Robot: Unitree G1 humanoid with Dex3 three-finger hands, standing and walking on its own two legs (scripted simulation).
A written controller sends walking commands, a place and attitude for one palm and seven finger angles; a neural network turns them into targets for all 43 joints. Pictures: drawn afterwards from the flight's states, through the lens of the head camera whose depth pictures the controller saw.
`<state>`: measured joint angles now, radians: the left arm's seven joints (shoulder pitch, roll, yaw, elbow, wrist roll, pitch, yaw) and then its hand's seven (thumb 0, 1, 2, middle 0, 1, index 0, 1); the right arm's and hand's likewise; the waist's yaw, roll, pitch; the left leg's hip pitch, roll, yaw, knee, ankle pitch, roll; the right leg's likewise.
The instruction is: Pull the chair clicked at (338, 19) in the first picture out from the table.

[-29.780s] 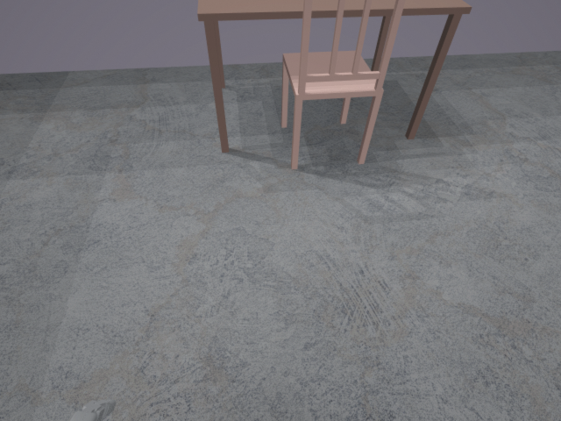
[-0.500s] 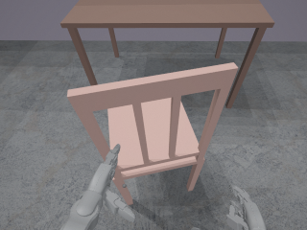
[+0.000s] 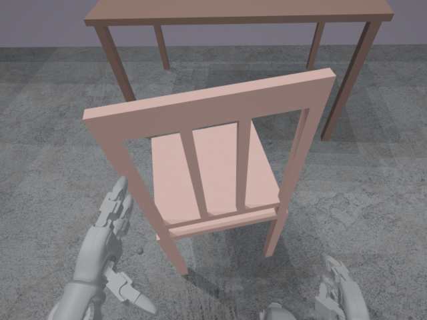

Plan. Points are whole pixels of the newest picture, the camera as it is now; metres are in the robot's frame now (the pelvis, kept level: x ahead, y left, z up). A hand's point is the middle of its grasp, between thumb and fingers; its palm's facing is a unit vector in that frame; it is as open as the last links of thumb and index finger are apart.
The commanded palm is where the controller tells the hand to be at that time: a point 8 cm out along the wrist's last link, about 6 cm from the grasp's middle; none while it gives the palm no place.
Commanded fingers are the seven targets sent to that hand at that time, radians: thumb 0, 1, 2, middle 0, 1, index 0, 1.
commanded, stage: draw the hand back to the body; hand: left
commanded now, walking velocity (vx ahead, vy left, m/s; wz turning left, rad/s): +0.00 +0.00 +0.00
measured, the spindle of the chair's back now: (196, 181) +0.41 +0.06 -0.02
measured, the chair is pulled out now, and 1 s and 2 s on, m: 0.57 0.57 0.57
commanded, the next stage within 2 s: step back with the hand held close in 1.18 s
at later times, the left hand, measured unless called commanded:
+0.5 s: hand (36, 233) +0.21 +0.23 +0.16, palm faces +0.37 -0.84 -0.38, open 13.7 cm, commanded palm +0.17 +0.27 +0.17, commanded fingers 0.00 0.39 0.65 -0.13 -0.19 -0.13 -0.19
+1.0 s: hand out of the picture +0.22 +0.29 +0.20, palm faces +0.49 -0.77 -0.42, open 7.7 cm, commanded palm +0.17 +0.33 +0.22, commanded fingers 0.00 0.90 0.90 -0.20 -0.30 -0.20 -0.30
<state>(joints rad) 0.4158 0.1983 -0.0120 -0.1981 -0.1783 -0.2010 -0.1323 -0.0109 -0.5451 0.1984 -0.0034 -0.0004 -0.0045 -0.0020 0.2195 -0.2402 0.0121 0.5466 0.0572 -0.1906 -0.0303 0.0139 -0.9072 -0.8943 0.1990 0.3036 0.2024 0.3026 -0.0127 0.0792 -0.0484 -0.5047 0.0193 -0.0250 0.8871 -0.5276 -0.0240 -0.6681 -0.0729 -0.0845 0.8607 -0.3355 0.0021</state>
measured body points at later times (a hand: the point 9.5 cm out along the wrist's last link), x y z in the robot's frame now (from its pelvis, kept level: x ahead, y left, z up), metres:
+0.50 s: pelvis +0.02 +0.01 +0.04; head +0.02 -0.02 +0.49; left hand +0.19 +0.28 +0.18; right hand +0.21 -0.21 -0.05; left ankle -0.05 +0.14 -0.69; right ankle +0.06 -0.12 -0.69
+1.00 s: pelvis +0.02 +0.03 +0.04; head +0.03 +0.00 +0.49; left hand +0.19 +0.33 +0.23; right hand +0.20 -0.21 -0.06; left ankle -0.05 +0.14 -0.69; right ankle +0.06 -0.12 -0.69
